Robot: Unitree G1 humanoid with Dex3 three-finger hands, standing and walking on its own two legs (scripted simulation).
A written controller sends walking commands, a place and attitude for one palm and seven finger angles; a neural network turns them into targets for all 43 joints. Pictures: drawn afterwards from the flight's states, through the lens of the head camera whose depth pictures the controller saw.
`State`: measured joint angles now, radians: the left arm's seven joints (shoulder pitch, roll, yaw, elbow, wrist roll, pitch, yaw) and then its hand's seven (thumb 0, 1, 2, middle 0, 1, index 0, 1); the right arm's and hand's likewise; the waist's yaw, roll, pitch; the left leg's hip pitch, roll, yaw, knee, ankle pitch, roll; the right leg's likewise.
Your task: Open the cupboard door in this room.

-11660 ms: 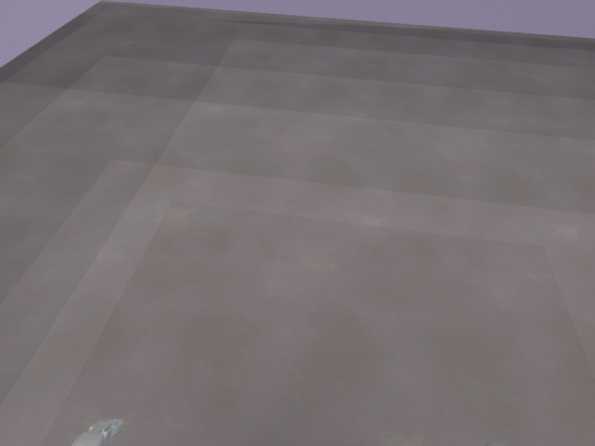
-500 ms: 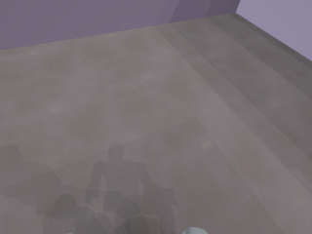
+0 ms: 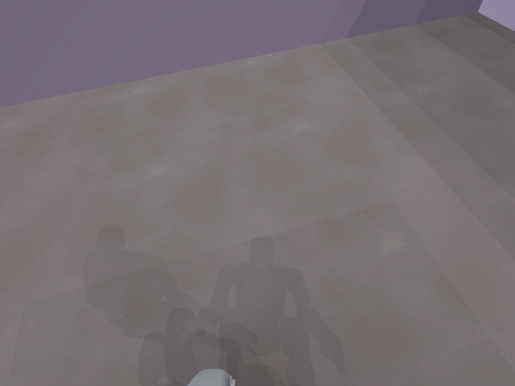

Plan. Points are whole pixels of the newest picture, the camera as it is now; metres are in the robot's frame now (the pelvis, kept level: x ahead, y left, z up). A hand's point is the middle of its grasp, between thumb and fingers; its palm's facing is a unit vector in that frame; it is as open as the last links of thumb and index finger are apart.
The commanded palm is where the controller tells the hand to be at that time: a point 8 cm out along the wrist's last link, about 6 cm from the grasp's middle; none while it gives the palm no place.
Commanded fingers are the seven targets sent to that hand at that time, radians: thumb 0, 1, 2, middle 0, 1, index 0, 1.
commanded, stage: turn or walk to find it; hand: left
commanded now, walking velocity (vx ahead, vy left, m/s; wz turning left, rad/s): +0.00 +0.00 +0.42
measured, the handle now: out of the picture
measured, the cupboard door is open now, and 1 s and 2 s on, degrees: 0 0 0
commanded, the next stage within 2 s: none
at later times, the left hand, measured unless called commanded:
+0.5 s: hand out of the picture -0.03 +0.29 -0.18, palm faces +0.25 -0.94 -0.23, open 7.4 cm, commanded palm none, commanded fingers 0.00 0.90 0.90 -0.20 -0.30 -0.20 -0.30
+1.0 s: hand out of the picture -0.04 +0.20 -0.14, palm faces +0.39 -0.88 -0.28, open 7.4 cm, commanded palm none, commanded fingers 0.00 0.90 0.90 -0.20 -0.30 -0.20 -0.30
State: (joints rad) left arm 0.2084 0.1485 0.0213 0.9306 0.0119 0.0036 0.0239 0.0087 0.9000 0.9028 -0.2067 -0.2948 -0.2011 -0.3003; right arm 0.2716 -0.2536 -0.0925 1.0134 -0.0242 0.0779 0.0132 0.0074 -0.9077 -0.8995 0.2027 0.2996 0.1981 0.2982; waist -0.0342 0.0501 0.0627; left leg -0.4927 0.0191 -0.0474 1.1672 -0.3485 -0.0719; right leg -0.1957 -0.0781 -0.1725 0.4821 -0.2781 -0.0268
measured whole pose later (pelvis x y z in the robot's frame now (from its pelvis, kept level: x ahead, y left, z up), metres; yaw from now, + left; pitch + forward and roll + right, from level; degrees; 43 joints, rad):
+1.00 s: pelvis -0.06 -0.01 +0.00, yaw +24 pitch -1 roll +2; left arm 0.17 0.15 0.03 0.93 0.01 0.02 0.02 0.01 0.90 0.90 -0.21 -0.29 -0.20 -0.30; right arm 0.28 -0.25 -0.10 1.00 -0.03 0.08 0.01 0.01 -0.91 -0.90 0.20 0.30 0.20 0.30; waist -0.05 0.06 0.06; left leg -0.51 -0.02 -0.05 1.15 -0.35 -0.05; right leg -0.20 -0.06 -0.12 0.49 -0.27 -0.03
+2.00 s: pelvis -0.11 -0.02 -0.01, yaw +48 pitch +0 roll +1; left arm 0.10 0.17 0.02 0.90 0.01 0.01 0.02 0.01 0.90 0.90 -0.20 -0.29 -0.20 -0.30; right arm 0.28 -0.23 -0.08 1.00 -0.02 0.06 0.00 0.01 -0.90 -0.90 0.21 0.30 0.20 0.30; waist -0.05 0.06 0.07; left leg -0.42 -0.08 -0.10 0.80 -0.42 -0.01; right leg -0.25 -0.03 -0.07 0.55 -0.30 -0.02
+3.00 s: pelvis -0.16 -0.03 +0.00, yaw +72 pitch +0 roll +0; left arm 0.08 0.20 0.04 0.92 0.00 0.04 0.02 0.01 0.90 0.90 -0.20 -0.29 -0.20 -0.30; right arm 0.29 -0.19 -0.06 1.00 -0.03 0.03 -0.01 0.01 -0.90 -0.90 0.21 0.30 0.20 0.30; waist -0.06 0.02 0.07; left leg -0.26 -0.08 -0.11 0.45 -0.19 0.04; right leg -0.35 -0.03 -0.01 0.76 -0.42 0.07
